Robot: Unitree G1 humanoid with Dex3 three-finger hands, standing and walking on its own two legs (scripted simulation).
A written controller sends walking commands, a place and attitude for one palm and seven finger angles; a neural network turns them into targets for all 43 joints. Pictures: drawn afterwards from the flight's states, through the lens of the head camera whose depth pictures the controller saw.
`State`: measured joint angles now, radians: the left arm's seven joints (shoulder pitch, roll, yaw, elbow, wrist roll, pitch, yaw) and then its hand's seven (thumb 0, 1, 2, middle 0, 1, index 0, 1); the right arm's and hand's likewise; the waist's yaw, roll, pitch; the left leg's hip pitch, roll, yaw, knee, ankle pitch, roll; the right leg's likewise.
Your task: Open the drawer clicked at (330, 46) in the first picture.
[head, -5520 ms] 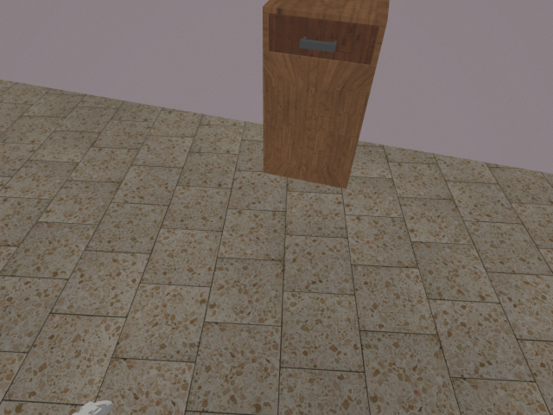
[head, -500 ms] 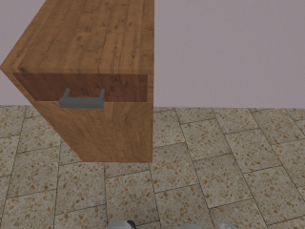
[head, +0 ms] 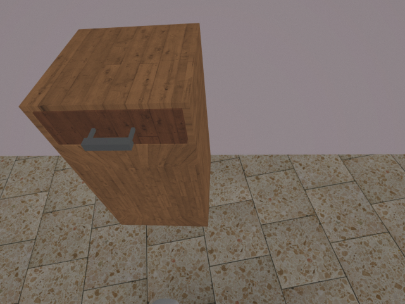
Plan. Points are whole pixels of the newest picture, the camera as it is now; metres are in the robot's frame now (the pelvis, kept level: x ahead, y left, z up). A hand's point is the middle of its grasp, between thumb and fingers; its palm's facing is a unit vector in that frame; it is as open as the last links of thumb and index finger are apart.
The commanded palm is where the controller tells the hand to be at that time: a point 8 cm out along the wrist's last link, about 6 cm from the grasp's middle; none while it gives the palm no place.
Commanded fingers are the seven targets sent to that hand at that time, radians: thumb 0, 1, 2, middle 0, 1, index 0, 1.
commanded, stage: come to a stop and stand still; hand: left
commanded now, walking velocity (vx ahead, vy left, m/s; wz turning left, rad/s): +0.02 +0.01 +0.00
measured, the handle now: (110, 137) +0.53 +0.32 -0.03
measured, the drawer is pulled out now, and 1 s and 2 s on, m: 0.00 0.00 0.00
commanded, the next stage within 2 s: look again from close up in 0.84 s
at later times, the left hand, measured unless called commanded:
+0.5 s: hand out of the picture -0.01 +0.24 -0.18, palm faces +0.02 -0.98 -0.18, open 7.4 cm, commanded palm none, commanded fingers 0.00 0.90 0.90 -0.20 -0.30 -0.20 -0.30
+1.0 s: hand out of the picture +0.02 +0.24 -0.19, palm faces -0.02 -0.98 -0.20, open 7.4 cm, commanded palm none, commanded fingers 0.00 0.90 0.90 -0.20 -0.30 -0.20 -0.30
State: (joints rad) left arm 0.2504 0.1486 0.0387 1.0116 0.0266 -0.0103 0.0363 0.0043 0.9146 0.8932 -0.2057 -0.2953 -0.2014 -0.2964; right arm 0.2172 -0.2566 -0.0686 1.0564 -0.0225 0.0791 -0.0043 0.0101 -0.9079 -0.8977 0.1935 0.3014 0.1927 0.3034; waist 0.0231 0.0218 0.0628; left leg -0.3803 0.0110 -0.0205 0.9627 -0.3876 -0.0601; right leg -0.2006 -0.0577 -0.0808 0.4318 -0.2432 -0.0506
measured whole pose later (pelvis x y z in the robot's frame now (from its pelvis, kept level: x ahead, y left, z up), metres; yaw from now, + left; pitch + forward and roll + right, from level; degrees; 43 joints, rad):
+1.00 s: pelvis +0.01 +0.07 -0.01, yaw -2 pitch +0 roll -1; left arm 0.27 0.14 0.00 1.13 0.01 -0.03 0.05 0.00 0.91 0.89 -0.20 -0.29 -0.20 -0.30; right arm 0.31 -0.13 0.01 1.12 -0.01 -0.01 -0.02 0.01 -0.91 -0.90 0.20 0.30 0.20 0.30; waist -0.01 0.02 0.04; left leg -0.16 0.03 0.05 0.47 -0.32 0.00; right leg -0.17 -0.02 -0.05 0.43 -0.27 0.01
